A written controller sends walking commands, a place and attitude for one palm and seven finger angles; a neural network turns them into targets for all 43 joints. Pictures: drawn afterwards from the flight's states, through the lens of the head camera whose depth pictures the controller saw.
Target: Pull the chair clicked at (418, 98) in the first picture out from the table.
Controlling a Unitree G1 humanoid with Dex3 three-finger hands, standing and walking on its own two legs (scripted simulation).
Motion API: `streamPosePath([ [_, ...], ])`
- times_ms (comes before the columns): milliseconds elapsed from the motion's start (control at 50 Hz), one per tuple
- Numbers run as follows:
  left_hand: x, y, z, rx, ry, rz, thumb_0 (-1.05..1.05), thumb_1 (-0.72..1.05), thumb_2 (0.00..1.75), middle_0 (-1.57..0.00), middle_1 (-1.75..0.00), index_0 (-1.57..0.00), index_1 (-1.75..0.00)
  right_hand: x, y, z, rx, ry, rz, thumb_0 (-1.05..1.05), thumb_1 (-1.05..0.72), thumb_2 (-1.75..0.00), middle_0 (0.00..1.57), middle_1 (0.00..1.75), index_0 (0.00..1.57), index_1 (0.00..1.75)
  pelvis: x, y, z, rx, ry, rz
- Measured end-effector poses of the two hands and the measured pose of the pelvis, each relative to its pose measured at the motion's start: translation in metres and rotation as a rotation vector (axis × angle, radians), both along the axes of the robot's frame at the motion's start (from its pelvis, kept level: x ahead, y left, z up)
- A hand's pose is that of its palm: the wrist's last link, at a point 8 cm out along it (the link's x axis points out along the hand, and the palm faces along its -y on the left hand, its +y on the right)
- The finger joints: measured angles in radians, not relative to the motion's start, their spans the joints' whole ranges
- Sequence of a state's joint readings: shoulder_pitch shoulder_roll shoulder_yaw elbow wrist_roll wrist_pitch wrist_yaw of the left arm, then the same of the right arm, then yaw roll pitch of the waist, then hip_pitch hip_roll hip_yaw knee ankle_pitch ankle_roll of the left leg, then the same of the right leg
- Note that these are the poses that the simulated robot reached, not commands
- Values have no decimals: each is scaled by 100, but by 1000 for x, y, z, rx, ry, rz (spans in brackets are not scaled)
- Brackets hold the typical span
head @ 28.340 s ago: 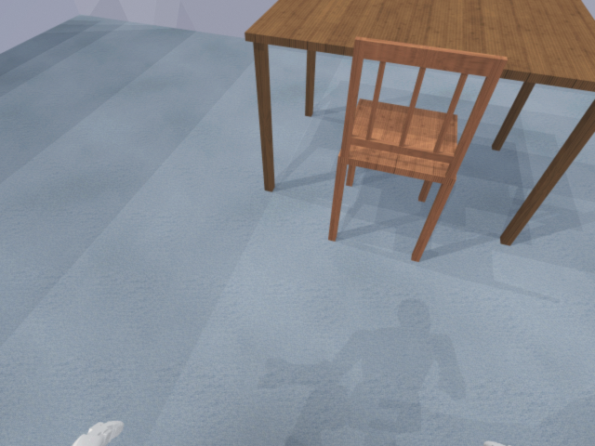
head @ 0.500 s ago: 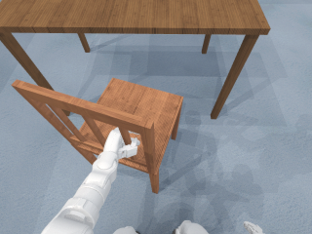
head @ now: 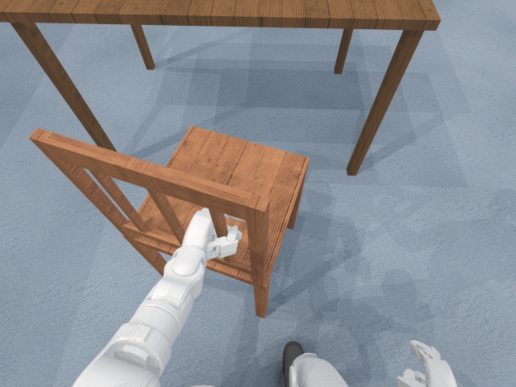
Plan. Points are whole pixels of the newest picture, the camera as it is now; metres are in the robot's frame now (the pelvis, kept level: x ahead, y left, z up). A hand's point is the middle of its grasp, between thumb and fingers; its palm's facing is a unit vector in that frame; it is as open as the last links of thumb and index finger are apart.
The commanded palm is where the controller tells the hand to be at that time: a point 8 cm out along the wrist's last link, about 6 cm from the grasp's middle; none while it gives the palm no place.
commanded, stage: step backward, pulling the chair out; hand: left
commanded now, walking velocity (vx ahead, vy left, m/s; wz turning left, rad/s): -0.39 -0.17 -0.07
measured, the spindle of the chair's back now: (171, 219) +0.40 +0.18 -0.09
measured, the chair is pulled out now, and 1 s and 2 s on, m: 0.38 0.55 0.61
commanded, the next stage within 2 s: stop walking, hand still on the chair in 0.86 s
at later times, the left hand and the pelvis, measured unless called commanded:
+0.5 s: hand (225, 280) +0.28 +0.06 -0.06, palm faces -0.10 -0.99 -0.11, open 5.1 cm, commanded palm +0.26 +0.12 -0.06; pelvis -0.08 -0.01 -0.01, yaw +0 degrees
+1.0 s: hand (227, 348) +0.18 +0.05 -0.05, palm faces -0.13 -0.99 -0.09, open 5.0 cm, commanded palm +0.17 +0.12 -0.04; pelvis -0.17 -0.01 +0.00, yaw +2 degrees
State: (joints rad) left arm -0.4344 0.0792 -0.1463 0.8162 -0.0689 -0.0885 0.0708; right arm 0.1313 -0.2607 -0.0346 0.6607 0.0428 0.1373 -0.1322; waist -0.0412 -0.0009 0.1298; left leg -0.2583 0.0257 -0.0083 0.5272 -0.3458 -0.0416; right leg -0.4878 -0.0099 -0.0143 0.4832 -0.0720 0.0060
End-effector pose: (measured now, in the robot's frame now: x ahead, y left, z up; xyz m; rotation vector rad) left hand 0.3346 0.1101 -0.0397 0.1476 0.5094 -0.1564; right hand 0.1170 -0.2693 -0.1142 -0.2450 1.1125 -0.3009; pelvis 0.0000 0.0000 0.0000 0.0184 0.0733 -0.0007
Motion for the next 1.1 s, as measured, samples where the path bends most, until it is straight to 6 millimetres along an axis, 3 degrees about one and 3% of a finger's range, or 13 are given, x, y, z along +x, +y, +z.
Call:
streamPosePath([
  [120,-26,8,1,18,8,2,5,75,83,-40,-133,-50,-145,-31,29,-12,89,-6,-4,0,-90,-89,21,30,20,30,-12,-3,-3,16,-33,-28],
  [200,-34,8,1,26,8,45,5,74,84,-43,-131,-50,-145,-51,34,-30,158,11,-21,0,-90,-89,21,30,20,30,-21,-13,-8,19,-47,-35],
  [300,-40,5,1,26,8,92,5,73,85,-45,-128,-49,-145,-79,20,-35,156,35,-34,0,-90,-89,21,30,20,30,-46,-17,-8,13,-16,-19],
  [440,-57,6,0,17,-31,77,5,74,83,-44,-132,-49,-145,-120,-10,-23,40,45,-39,0,-90,-89,21,30,20,30,-77,-10,-12,6,13,13],
  [500,-71,8,0,9,-19,85,5,75,82,-43,-132,-49,-145,-133,-14,-16,20,59,-50,0,-90,-89,21,30,20,30,-80,-11,-7,3,-2,-3],
  [600,-88,6,2,21,5,100,6,74,82,-43,-132,-49,-145,-140,-13,-21,70,100,-22,0,-90,-89,20,30,20,30,-76,-25,-3,-8,-6,-3],
  [740,-100,-3,3,22,32,139,6,74,82,-42,-129,-49,-145,-135,-19,-22,109,49,10,1,-90,-89,21,30,20,30,-111,-40,0,13,-11,10],
  [900,-140,-6,4,17,39,125,6,75,81,-40,-128,-49,-145,-137,-26,-8,65,-59,18,0,-90,-89,21,30,20,30,-146,-27,2,40,-13,19],
  [1040,-180,2,7,-21,-15,34,6,77,82,-43,-136,-49,-145,-169,1,-4,21,-65,39,0,-91,-89,20,30,20,30,-178,-2,-5,7,-19,31],
  [1100,-196,8,8,-27,-7,34,6,77,82,-43,-138,-49,-145,-186,22,-4,57,-52,39,0,-91,-89,20,30,20,30,-179,1,-2,1,-38,8],
])
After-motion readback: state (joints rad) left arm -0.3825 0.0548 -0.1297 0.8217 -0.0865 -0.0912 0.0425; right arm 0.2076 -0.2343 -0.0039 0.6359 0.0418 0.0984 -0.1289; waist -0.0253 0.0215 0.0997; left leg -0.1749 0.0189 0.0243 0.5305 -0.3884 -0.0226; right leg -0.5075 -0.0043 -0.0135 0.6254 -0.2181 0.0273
